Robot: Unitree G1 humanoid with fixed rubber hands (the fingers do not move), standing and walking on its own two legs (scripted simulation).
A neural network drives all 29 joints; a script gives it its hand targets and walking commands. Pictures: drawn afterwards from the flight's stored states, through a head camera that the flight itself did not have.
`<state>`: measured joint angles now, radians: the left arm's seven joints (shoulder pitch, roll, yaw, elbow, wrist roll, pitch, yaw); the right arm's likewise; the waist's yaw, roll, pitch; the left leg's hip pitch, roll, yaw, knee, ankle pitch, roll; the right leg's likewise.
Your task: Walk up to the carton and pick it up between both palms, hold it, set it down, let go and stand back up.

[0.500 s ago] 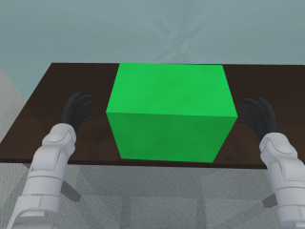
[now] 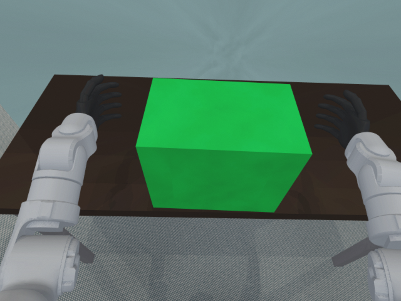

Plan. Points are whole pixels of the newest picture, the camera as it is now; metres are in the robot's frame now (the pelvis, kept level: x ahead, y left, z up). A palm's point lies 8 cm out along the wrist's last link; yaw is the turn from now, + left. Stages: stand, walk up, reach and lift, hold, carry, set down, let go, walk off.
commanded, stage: reach and lift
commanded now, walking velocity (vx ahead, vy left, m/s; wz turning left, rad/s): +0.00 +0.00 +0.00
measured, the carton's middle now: (217, 149) +0.43 -0.06 +0.03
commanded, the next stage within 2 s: none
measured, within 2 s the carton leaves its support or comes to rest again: neither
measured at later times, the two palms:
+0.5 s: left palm (97, 92) +0.46 +0.18 +0.17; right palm (345, 111) +0.40 -0.29 +0.16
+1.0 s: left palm (115, 136) +0.45 +0.17 +0.06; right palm (316, 147) +0.40 -0.28 +0.05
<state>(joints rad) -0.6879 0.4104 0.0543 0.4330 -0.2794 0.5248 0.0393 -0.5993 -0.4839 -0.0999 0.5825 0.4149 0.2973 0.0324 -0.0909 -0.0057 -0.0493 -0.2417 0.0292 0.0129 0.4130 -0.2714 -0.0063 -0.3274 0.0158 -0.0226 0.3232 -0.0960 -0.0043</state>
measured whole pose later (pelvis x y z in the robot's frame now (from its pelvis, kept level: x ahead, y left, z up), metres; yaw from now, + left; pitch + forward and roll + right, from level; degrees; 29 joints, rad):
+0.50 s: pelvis -0.01 +0.00 +0.00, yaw +1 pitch +11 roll -1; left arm -1.00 0.43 -0.03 0.85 -0.29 0.39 0.02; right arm -0.88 -0.49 -0.05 0.88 0.37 0.25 0.02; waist -0.10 0.01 -0.10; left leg -0.36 0.02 0.00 0.42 -0.25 -0.01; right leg -0.43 0.01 -0.03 0.32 -0.07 -0.01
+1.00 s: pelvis -0.01 +0.00 -0.02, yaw +1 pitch +19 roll -1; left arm -0.93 0.31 -0.11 1.23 -0.32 -0.15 0.01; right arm -0.79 -0.41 0.04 1.11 0.40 -0.16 -0.01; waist -0.06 0.06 -0.19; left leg -0.62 0.02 -0.02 0.60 -0.31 -0.01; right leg -0.69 0.01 -0.04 0.49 -0.13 -0.01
